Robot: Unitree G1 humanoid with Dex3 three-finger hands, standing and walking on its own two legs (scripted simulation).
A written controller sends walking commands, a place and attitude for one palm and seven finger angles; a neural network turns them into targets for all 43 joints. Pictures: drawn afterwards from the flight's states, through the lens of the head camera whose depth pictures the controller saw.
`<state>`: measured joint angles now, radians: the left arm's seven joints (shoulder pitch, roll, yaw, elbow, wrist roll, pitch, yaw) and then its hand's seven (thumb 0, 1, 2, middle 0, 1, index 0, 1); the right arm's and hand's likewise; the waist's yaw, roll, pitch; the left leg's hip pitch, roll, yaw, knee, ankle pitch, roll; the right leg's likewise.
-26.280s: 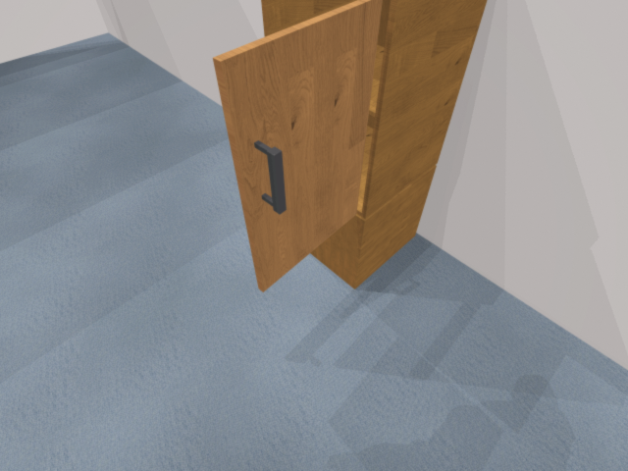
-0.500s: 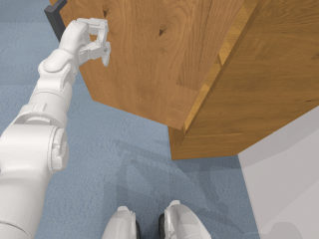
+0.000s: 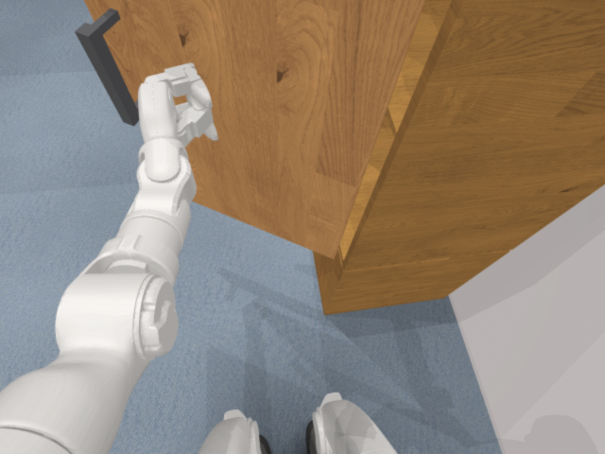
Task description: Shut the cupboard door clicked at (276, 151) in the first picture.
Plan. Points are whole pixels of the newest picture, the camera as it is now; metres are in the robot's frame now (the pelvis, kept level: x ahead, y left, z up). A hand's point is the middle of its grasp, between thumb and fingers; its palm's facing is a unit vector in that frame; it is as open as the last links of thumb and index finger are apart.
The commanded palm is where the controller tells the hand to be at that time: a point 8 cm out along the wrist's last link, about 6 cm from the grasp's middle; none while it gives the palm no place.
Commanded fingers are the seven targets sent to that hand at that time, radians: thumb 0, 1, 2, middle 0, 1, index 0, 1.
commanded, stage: pull the fist back off the door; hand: left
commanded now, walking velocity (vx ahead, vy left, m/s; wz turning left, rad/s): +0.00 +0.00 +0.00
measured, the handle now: (121, 71) +0.61 +0.17 +0.10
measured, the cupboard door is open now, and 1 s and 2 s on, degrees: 58 58 58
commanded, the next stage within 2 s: draw the hand back to the body in 0.54 s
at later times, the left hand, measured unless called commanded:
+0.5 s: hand (210, 170) +0.44 +0.06 +0.10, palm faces +0.06 -1.00 -0.02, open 3.1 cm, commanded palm +0.42 +0.11 +0.10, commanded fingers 0.00 0.90 0.90 -1.30 -1.50 -1.30 -1.50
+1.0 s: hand (155, 197) +0.38 +0.10 +0.14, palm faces +0.08 -1.00 -0.02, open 3.1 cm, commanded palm +0.34 +0.16 +0.15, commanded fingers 0.00 0.90 0.90 -1.30 -1.50 -1.30 -1.50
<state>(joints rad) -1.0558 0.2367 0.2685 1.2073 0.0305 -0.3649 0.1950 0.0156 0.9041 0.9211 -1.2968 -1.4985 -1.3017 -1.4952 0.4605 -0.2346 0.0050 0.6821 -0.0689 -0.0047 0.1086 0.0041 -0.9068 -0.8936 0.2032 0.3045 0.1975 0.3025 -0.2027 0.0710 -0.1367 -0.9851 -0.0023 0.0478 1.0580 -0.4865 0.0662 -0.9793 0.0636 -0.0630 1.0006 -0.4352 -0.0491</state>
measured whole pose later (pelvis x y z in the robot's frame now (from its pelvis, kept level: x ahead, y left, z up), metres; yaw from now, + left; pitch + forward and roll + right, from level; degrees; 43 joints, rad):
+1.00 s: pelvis +0.00 -0.02 +0.05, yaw +1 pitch +8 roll +0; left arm -0.34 0.15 0.10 0.54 -0.15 -0.30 0.05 0.01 0.90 0.90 -1.30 -1.50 -1.30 -1.50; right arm 0.36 -0.26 0.00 0.63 0.04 0.01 0.00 0.01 -0.91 -0.89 0.20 0.30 0.20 0.30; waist -0.05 0.05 -0.08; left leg -0.53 -0.01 0.06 0.76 -0.38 0.04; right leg -0.55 0.07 -0.03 0.76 -0.36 -0.07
